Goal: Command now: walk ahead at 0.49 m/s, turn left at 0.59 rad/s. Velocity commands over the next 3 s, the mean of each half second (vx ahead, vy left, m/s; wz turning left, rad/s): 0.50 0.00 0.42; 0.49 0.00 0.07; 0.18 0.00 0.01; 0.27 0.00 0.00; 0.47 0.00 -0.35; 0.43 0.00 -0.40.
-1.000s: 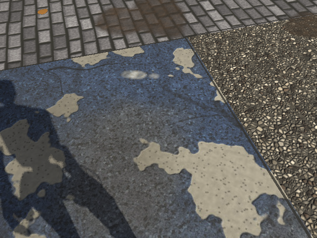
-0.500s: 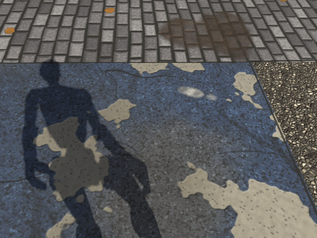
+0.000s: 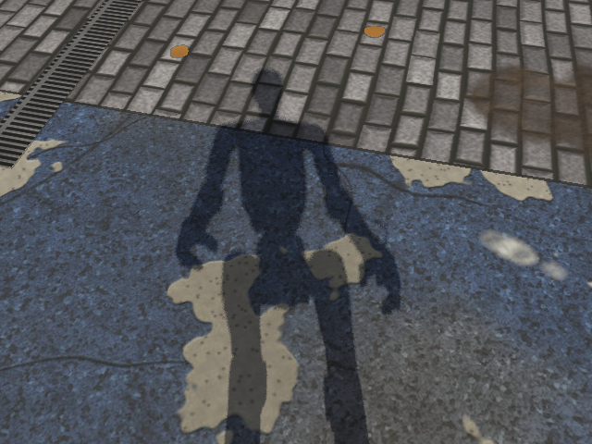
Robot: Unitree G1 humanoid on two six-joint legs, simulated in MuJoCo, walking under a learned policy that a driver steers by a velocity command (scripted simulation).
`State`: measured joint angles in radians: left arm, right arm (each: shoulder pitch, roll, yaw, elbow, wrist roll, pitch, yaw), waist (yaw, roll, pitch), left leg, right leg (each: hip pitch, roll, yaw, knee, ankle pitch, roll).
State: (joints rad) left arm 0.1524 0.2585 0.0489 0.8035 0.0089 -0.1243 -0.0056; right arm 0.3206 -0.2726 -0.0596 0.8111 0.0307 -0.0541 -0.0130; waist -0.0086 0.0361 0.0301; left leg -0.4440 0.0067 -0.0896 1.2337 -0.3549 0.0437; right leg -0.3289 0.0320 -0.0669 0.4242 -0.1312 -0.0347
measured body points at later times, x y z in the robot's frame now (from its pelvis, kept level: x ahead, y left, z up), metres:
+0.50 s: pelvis +0.26 +0.09 +0.00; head +0.30 +0.11 +0.44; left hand +0.27 +0.38 -0.14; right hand +0.46 -0.13 -0.10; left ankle +0.30 +0.19 -0.74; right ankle +0.17 -0.08 -0.63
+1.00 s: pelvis +0.54 +0.09 -0.01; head +0.58 +0.09 +0.44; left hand +0.67 +0.38 -0.11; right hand +0.62 -0.17 -0.15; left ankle +0.34 +0.19 -0.66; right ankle +0.65 +0.03 -0.74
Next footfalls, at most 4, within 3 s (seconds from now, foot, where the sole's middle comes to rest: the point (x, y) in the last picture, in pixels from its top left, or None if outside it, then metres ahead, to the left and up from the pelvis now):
0.38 left None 0.34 0.20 -0.77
0.92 right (296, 347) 0.70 0.03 -0.77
1.38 left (198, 320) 0.77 0.28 -0.77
2.16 left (175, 247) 1.00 0.36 -0.77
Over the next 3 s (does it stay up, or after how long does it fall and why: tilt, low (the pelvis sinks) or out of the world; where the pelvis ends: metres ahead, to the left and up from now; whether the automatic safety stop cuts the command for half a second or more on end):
stays up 1.23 0.15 0.01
